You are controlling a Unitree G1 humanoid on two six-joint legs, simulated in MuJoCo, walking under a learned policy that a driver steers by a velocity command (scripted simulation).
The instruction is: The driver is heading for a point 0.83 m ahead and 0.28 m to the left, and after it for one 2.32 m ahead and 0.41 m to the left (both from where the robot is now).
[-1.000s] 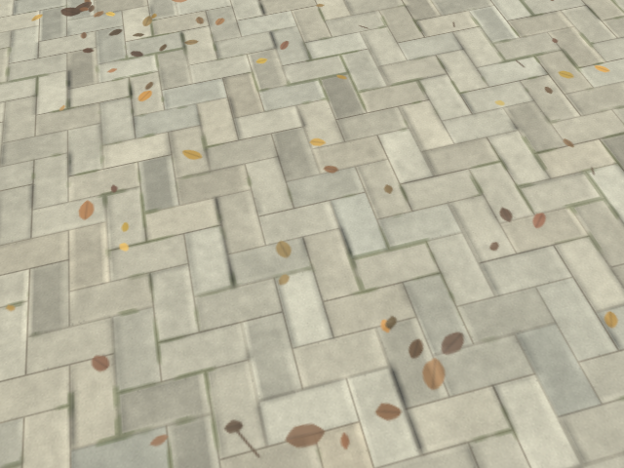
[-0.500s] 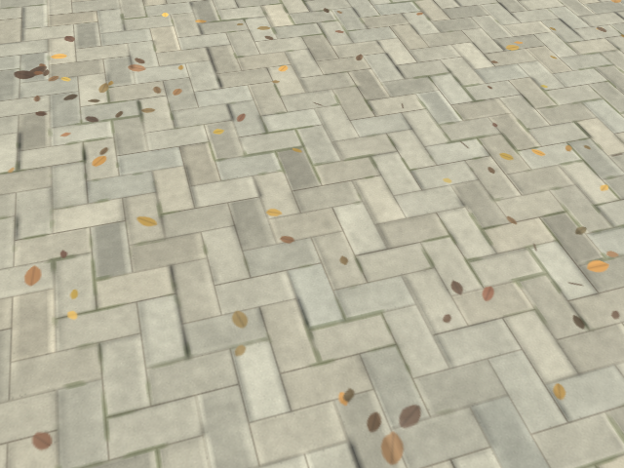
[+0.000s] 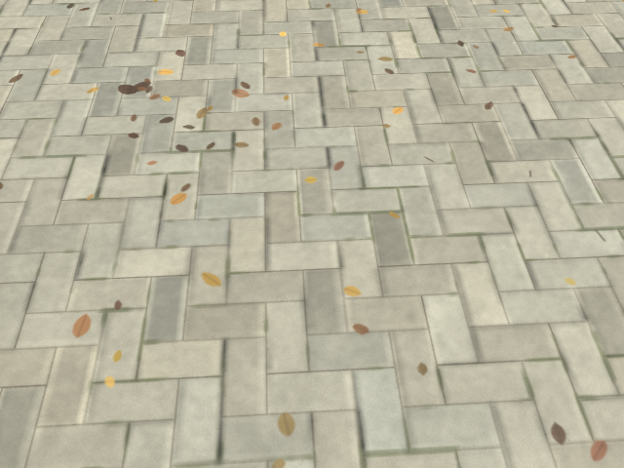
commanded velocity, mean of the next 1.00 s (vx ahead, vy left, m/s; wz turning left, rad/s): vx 0.89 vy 0.00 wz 0.72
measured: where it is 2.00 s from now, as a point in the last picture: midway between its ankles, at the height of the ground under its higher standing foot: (211, 272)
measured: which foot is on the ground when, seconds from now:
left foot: up 0.00-0.16, down 0.18-0.60, up 0.62-0.96, down 0.98-1.00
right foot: down 0.00-0.18, up 0.20-0.58, down 0.60-1.00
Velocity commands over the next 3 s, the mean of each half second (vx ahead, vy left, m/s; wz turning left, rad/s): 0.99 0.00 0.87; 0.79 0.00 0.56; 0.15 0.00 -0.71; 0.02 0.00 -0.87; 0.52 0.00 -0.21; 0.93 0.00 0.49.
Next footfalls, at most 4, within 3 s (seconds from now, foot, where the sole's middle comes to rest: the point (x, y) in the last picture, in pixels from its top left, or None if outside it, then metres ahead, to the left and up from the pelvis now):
0.18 left None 0.34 0.04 -0.77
0.60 right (327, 344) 0.81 0.02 -0.77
0.98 left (165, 302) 0.92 0.43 -0.77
1.42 right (250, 250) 1.09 0.23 -0.77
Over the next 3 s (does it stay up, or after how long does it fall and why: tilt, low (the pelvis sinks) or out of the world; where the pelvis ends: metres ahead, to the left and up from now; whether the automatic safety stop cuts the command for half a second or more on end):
stays up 1.55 0.26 0.00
